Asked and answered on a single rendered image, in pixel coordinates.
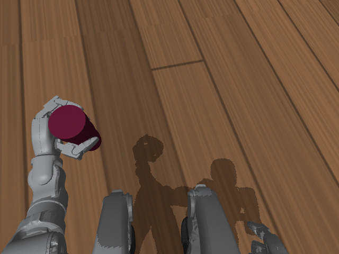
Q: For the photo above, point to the left robot hand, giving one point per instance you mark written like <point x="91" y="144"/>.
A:
<point x="44" y="142"/>

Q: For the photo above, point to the right robot hand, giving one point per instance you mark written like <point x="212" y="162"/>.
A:
<point x="272" y="244"/>

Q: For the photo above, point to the cup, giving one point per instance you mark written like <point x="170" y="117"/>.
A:
<point x="70" y="124"/>

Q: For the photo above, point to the left robot arm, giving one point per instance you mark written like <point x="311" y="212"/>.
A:
<point x="43" y="229"/>

